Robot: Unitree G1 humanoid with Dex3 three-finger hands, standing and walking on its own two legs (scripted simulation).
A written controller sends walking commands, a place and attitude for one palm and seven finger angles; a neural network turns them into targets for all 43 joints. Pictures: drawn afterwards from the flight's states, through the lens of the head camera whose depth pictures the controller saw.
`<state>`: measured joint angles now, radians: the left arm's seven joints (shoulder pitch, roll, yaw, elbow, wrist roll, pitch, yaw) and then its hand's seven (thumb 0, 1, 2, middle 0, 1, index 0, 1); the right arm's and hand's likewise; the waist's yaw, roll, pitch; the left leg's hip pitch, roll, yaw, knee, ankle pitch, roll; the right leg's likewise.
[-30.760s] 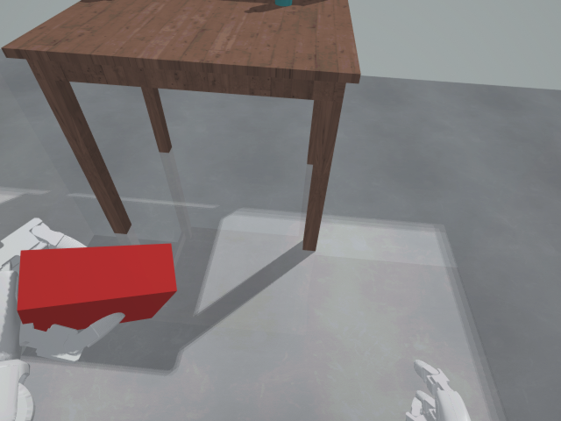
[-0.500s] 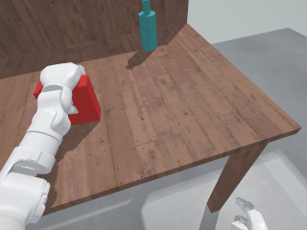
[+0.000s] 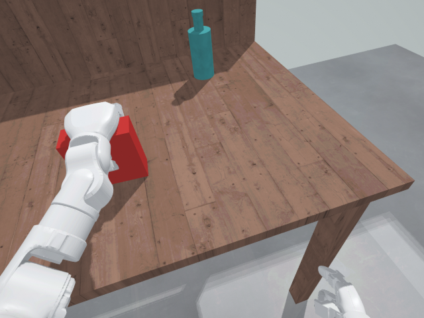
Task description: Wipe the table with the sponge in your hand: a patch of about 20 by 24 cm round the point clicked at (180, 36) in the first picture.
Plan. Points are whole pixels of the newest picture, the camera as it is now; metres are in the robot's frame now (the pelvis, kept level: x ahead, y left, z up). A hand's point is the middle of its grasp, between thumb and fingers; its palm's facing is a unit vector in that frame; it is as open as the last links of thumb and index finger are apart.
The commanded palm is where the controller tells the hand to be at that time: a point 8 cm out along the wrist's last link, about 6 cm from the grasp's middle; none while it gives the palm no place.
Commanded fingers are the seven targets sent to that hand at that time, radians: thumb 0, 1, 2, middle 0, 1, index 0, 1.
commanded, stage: wipe back along the middle lane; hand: left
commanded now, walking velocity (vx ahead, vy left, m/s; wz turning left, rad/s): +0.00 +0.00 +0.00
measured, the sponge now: (111, 161) +0.38 +0.26 +0.11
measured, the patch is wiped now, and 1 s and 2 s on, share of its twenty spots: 0.55 0.65 0.70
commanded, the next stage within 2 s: slide across to the third lane in 1.50 s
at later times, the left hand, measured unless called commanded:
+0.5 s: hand (110, 157) +0.34 +0.23 +0.16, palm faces +0.11 -0.04 -0.99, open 9.7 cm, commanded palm +0.29 +0.22 +0.18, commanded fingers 0.00 0.10 1.30 -1.20 -1.60 -1.20 -1.60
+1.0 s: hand (110, 175) +0.30 +0.21 +0.16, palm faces +0.22 -0.10 -0.97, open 9.7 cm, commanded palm +0.25 +0.19 +0.17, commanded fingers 0.00 0.10 1.30 -1.20 -1.60 -1.20 -1.60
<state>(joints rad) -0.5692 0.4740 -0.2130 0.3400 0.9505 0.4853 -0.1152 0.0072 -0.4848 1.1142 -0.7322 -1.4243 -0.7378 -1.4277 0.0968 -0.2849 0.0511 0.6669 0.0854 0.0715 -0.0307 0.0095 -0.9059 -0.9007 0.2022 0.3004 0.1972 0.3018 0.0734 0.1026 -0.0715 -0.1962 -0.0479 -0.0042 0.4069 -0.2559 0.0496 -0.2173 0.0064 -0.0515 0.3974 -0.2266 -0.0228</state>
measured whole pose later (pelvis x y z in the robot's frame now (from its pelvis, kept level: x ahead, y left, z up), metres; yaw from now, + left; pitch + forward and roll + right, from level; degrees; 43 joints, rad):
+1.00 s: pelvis +0.00 -0.01 -0.01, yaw -2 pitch +0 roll +0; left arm -0.15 0.42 -0.20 -0.21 0.95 0.64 -0.05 0.04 -0.42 1.06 -0.68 -1.45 -0.71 -1.43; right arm 0.03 -0.28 0.06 0.60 0.10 0.13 0.02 0.01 -0.91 -0.90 0.20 0.30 0.19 0.30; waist 0.10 0.13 -0.09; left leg -0.19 -0.03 0.02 0.49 -0.31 0.04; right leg -0.22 0.03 -0.03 0.49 -0.27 -0.04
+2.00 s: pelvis -0.03 -0.03 -0.01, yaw -1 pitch -4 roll +0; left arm -0.13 0.36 -0.30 -0.28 0.91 0.67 0.01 0.02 -0.44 1.06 -0.67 -1.45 -0.74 -1.39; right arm 0.03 -0.27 0.06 0.62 0.11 0.10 0.01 0.01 -0.91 -0.90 0.20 0.30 0.19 0.30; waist 0.12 0.13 -0.07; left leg -0.16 -0.01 0.01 0.49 -0.27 0.01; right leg -0.19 0.04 -0.05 0.50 -0.25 -0.06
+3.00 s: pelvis -0.05 -0.05 +0.00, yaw -3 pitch -3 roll +1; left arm -0.52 0.32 -0.33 0.28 0.91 0.68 -0.06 -0.05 -0.50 1.10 -0.75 -1.40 -0.81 -1.30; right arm 0.05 -0.29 0.06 0.69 0.09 0.12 -0.06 0.01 -0.91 -0.90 0.20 0.30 0.20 0.30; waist 0.04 0.11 -0.08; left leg -0.17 0.02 0.03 0.45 -0.22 0.00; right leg -0.22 0.08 -0.02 0.46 -0.19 -0.10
